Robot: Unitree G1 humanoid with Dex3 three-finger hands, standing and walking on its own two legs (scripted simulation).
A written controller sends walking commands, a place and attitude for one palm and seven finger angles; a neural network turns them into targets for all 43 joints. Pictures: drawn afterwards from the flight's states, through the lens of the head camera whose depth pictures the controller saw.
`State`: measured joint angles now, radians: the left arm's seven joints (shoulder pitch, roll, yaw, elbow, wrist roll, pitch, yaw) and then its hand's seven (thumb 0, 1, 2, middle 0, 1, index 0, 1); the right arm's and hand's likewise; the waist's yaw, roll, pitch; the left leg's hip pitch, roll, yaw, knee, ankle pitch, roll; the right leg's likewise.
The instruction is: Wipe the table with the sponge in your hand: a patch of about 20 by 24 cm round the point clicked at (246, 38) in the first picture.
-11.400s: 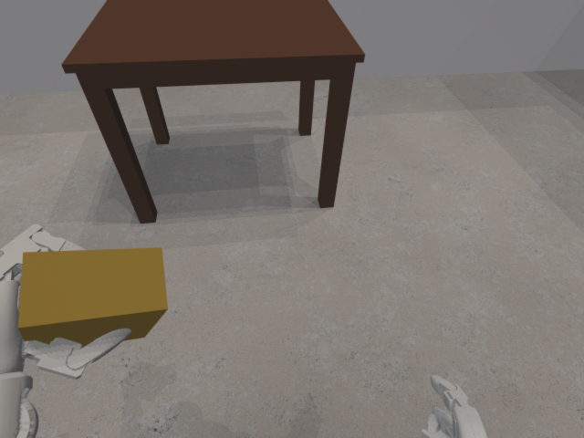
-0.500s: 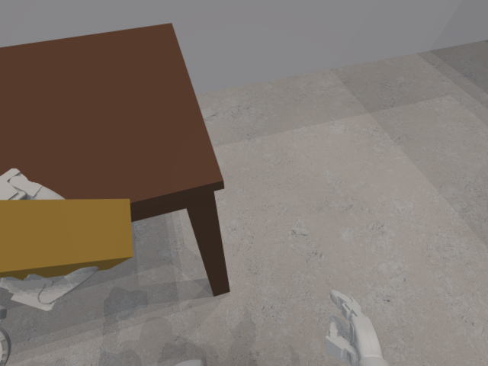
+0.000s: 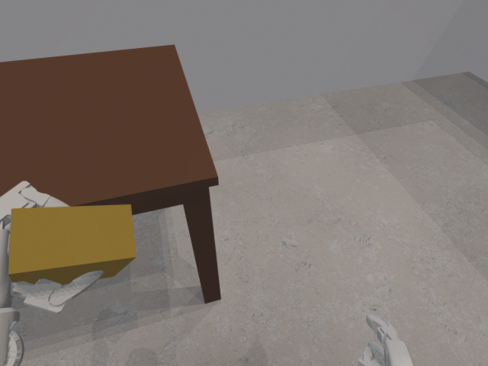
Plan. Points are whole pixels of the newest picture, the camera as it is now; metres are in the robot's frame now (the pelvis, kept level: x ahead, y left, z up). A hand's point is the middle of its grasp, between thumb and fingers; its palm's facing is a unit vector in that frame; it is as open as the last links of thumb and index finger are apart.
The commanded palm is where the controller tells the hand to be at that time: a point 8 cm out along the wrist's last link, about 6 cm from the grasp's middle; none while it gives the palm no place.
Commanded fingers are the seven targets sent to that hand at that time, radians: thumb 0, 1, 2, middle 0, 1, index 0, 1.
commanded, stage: come to a stop and stand still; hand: left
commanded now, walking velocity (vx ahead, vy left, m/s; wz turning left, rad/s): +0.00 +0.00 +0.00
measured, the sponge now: (89, 247) +0.22 +0.22 +0.15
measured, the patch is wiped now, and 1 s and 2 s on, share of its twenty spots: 0.00 0.00 0.00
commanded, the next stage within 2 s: look again from close up in 1.06 s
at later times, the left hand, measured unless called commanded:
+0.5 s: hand (47, 260) +0.20 +0.25 +0.16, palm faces +0.39 -0.82 -0.42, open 10.1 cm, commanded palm +0.14 +0.29 +0.18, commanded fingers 0.00 0.10 1.30 -1.20 -1.60 -1.20 -1.60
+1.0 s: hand (55, 237) +0.23 +0.26 +0.16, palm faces +0.39 -0.83 -0.39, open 10.1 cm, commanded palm +0.18 +0.30 +0.18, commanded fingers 0.00 0.10 1.30 -1.20 -1.60 -1.20 -1.60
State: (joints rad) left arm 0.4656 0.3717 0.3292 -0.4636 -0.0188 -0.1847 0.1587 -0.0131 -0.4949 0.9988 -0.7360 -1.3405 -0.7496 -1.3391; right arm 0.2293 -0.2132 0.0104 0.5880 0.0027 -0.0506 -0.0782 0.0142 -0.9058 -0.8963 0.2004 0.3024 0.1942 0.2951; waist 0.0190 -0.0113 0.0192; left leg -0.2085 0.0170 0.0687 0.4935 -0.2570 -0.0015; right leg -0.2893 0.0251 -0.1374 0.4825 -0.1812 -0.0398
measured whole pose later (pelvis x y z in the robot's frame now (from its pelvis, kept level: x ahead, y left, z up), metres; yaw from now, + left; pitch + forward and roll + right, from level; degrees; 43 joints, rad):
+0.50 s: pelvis -0.02 +0.01 +0.00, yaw -1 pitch -2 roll +0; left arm 0.47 0.36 0.31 -0.44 -0.01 -0.16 0.16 -0.01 -0.50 1.00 -0.74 -1.34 -0.75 -1.34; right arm 0.26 -0.22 0.02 0.61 0.00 -0.05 -0.07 0.01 -0.90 -0.90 0.20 0.30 0.20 0.30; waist 0.01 0.01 0.03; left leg -0.23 0.00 0.05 0.49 -0.23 0.02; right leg -0.29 0.03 -0.12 0.43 -0.12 -0.06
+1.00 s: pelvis +0.01 +0.02 +0.00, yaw +0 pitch +0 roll +0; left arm 0.47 0.34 0.30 -0.44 -0.03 -0.18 0.16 -0.01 -0.50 1.00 -0.74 -1.34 -0.75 -1.34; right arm 0.21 -0.20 0.03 0.59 0.00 -0.05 -0.07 0.01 -0.90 -0.90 0.20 0.30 0.20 0.30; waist 0.01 0.02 0.02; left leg -0.21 -0.01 0.05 0.50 -0.29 0.02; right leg -0.28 0.03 -0.11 0.45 -0.17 -0.06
